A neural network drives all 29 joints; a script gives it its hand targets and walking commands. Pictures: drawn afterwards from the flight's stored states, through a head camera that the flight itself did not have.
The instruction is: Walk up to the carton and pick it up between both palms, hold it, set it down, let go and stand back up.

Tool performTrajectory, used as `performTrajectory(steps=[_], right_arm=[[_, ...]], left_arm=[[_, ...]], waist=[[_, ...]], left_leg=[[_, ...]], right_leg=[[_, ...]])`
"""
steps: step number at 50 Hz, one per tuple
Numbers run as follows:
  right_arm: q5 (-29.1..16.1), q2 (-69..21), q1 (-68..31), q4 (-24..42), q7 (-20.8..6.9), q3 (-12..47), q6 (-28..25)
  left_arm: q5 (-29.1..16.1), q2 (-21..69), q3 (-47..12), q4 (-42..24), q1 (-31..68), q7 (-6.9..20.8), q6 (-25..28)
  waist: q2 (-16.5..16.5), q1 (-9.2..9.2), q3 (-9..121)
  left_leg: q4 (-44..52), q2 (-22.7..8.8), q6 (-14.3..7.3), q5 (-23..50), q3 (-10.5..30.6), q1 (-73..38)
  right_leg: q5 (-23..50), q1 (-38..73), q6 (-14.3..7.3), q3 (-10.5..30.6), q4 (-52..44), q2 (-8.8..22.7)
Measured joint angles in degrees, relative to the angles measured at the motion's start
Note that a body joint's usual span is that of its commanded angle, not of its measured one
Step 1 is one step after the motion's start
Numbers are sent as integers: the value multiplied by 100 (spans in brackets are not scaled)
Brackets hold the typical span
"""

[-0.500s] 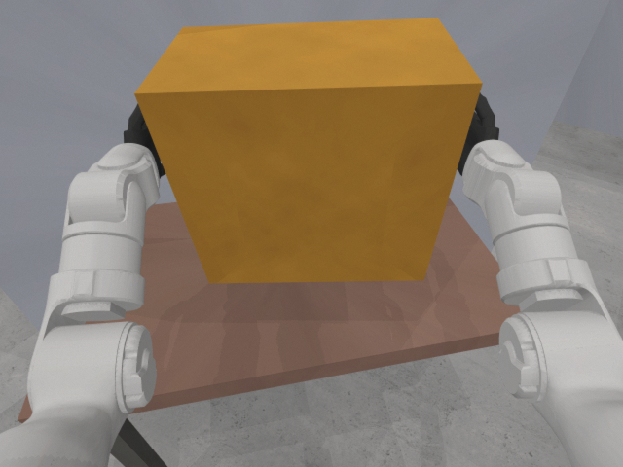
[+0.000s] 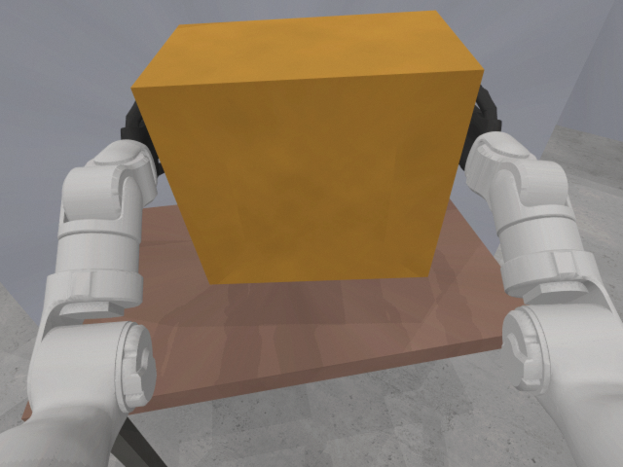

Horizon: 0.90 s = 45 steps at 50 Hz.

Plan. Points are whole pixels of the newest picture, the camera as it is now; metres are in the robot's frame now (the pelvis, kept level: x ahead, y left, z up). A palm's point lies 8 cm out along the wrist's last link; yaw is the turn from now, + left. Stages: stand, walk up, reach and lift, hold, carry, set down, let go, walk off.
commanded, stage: reach and lift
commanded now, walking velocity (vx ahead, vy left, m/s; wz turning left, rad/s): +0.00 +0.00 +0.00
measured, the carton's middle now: (312, 159) +0.43 -0.01 +0.22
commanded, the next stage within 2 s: hold in 0.10 s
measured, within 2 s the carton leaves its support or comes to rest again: neither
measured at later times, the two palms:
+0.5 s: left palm (132, 146) +0.40 +0.19 +0.27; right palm (483, 139) +0.39 -0.21 +0.27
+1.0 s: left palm (127, 142) +0.39 +0.19 +0.28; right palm (485, 136) +0.38 -0.20 +0.27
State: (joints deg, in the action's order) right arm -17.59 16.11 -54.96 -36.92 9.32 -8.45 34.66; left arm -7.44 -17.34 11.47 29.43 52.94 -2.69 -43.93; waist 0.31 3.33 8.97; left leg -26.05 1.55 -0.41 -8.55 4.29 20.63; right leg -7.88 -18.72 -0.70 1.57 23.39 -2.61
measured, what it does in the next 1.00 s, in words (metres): stands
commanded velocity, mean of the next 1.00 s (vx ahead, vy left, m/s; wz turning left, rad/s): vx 0.00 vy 0.00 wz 0.00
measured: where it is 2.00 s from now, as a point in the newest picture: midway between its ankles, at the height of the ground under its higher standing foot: outside the picture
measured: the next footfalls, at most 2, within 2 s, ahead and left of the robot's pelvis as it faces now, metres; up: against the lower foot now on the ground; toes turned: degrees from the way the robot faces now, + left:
none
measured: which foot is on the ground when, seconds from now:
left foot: down 0.00-1.00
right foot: down 0.00-1.00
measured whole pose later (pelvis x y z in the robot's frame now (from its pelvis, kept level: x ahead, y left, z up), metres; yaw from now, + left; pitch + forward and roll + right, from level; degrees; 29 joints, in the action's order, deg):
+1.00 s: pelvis +0.00 +0.00 +0.00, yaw +0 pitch +3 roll -1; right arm -20.1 16.8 -56.1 -36.9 9.9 -8.4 39.2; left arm -5.6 -17.3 11.7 23.7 53.0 -3.2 -50.6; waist 0.3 3.3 11.4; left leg -26.0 1.5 -0.4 -8.5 4.3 20.6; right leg -7.8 -18.7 -0.7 1.6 23.4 -2.6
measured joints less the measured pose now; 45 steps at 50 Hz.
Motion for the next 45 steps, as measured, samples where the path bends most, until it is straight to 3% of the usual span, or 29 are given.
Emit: performTrajectory(steps=[45], right_arm=[[-248, 69, -98, -1, 35, 0, 409]], left_arm=[[181, 0, 24, -569, 1, -45, -663]], waist=[[0, 0, 241]], left_leg=[[0, 0, 0, 5, 0, 0]], right_leg=[[6, 0, 0, 0, 0, 0]])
